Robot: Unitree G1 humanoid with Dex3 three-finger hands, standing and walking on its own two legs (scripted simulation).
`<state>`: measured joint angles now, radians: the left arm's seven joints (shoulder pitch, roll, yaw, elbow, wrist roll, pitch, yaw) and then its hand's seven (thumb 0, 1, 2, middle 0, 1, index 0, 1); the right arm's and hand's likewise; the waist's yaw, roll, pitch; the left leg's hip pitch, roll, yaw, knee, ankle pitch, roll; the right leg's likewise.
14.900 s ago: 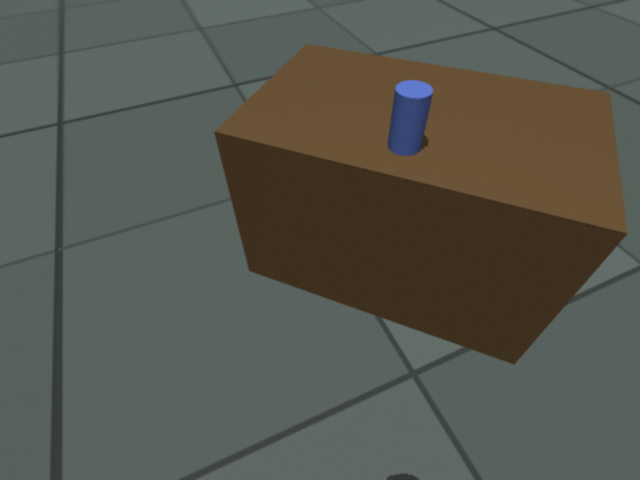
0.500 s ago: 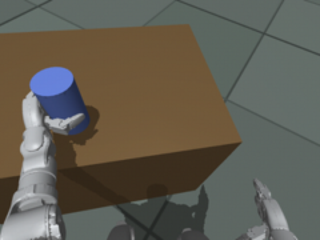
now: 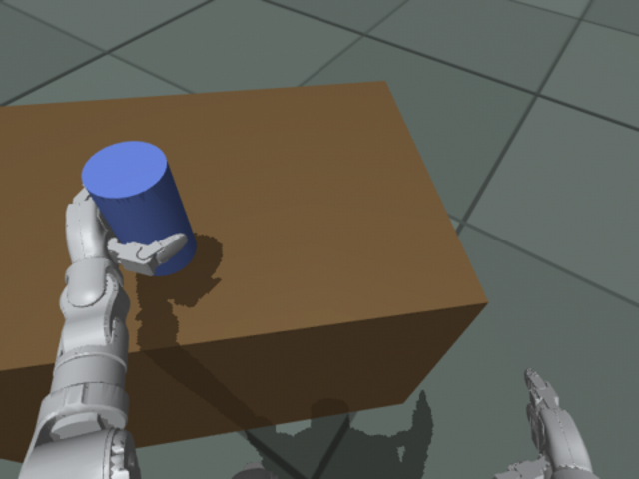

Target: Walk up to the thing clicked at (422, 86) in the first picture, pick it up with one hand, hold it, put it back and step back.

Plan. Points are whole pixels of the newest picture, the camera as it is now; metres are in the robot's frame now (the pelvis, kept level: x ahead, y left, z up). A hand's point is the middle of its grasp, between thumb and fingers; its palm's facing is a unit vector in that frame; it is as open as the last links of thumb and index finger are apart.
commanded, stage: lift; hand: left
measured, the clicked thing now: (147, 214) +0.43 +0.21 +0.09
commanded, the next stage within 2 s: hold in 0.98 s
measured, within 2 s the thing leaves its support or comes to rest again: neither
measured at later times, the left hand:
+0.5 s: hand (147, 224) +0.36 +0.18 +0.16, palm faces +0.24 -0.97 -0.01, open 11.6 cm
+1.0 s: hand (137, 213) +0.34 +0.17 +0.20, palm faces +0.24 -0.97 +0.00, open 11.6 cm
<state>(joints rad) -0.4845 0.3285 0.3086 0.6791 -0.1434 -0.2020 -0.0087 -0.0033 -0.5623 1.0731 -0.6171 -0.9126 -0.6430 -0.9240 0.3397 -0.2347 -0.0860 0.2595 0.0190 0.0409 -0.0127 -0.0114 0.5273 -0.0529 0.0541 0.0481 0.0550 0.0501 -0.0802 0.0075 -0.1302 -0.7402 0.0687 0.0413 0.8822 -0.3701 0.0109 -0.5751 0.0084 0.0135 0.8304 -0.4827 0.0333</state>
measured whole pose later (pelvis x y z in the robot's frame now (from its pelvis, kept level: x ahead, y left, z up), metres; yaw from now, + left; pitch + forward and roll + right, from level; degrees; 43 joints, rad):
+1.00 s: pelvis -0.01 -0.02 +0.03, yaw +2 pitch +0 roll +0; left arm -0.27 0.21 0.24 0.07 -0.18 0.30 0.05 0.00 -0.58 1.09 -0.61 -0.93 -0.64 -0.94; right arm 0.28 -0.22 -0.09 0.52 0.04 -0.12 -0.09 -0.01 0.52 -0.05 0.05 0.05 0.05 0.05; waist -0.02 0.04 -0.06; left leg -0.36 0.04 0.03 0.60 -0.24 -0.01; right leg -0.22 -0.01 -0.01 0.61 -0.39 0.01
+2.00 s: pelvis -0.01 -0.02 +0.04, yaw +3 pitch -1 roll +0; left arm -0.26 0.19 0.23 -0.06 -0.19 0.45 0.06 0.00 -0.58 1.09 -0.61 -0.93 -0.64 -0.94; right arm 0.22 -0.22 -0.09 0.66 0.04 -0.19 -0.08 -0.01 0.50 -0.06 0.05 0.05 0.05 0.05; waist 0.00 0.05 -0.05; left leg -0.29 0.03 0.03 0.53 -0.21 -0.01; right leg -0.14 -0.02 -0.02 0.52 -0.35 0.01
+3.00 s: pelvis +0.00 -0.02 +0.04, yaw +3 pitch -2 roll +0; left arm -0.25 0.18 0.22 -0.05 -0.21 0.43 0.04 0.00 -0.58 1.09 -0.60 -0.95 -0.63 -0.96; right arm 0.22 -0.22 -0.09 0.66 0.04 -0.19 -0.08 -0.01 0.51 -0.06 0.05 0.05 0.05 0.05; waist 0.00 0.06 -0.04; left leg -0.27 0.03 0.03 0.50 -0.20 -0.01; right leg -0.12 -0.02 -0.02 0.49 -0.34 0.01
